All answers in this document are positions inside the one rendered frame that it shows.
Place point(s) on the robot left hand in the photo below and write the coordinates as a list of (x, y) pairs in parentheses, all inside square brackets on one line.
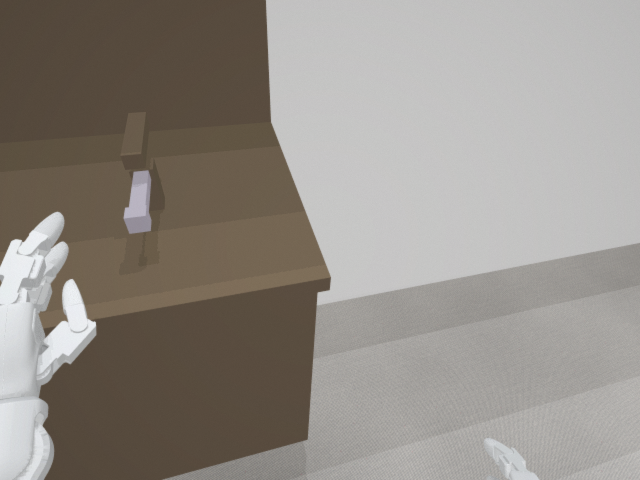
[(26, 273)]

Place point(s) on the tap lever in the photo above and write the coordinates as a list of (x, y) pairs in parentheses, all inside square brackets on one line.
[(136, 216)]

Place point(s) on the counter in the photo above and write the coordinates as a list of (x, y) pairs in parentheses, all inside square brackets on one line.
[(205, 325)]

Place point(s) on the robot right hand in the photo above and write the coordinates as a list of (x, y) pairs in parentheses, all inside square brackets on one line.
[(510, 462)]

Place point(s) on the left robot forearm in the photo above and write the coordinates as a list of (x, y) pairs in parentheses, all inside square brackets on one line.
[(26, 449)]

